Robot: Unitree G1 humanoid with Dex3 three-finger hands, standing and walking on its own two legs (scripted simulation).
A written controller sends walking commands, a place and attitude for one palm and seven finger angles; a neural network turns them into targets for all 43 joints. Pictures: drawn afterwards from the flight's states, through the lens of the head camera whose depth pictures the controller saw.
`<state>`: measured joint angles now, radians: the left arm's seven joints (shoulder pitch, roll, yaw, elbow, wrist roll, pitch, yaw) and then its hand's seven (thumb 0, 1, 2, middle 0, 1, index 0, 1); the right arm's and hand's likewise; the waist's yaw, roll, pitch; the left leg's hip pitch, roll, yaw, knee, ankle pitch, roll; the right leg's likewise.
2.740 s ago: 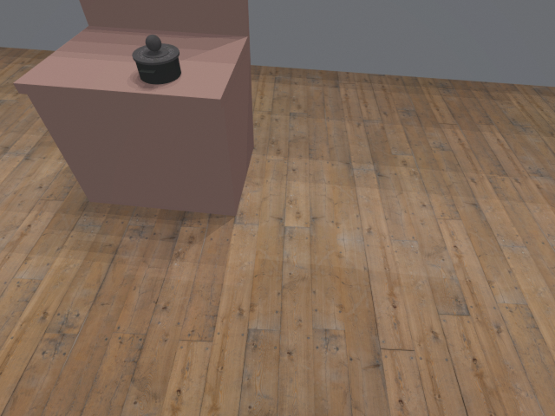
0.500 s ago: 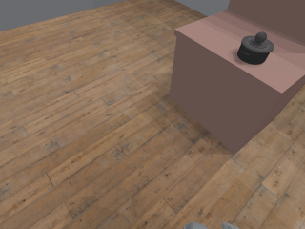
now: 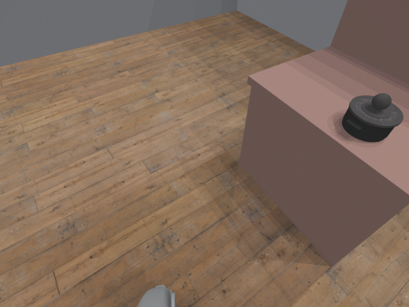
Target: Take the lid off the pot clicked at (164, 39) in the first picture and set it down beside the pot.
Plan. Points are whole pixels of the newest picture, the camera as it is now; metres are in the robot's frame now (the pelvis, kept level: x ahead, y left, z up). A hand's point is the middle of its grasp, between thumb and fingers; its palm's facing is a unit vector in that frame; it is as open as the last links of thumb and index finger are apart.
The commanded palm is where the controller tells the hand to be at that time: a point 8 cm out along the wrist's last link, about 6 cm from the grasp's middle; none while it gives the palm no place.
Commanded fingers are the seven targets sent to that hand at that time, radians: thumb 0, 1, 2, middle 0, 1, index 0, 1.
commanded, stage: walk to a spot facing it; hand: left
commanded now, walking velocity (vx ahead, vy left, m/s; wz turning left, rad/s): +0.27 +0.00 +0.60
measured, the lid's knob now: (381, 101) +0.72 -0.55 -0.01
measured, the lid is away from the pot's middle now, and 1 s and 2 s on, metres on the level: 0.00 0.00 0.00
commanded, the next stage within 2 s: turn to face it in 0.08 s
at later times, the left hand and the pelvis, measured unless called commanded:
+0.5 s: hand (100, 291) +0.20 +0.26 -0.18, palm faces +0.11 -0.98 -0.17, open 7.3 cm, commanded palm none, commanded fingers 0.00 0.90 0.90 -0.20 -0.30 -0.20 -0.30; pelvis +0.17 +0.08 -0.01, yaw +1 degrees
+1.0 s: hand (133, 226) +0.35 +0.21 -0.16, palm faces -0.23 -0.93 -0.27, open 7.3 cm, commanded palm none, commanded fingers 0.00 0.90 0.90 -0.20 -0.30 -0.20 -0.30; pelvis +0.21 +0.03 +0.00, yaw -16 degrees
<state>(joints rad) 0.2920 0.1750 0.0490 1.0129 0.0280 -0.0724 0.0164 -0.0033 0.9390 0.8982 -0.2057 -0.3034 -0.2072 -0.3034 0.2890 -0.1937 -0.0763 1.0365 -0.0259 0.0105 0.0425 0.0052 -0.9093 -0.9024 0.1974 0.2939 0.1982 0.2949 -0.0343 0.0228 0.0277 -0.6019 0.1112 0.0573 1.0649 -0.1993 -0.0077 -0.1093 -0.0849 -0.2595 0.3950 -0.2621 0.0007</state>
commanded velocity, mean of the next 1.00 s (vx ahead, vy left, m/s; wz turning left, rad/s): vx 0.03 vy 0.00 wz -0.43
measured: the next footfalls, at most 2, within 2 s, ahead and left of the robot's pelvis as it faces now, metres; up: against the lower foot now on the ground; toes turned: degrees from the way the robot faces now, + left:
left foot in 0.20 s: +0.24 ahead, +0.15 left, +0.00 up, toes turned +14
right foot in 0.76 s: +0.24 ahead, -0.07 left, +0.00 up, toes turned -16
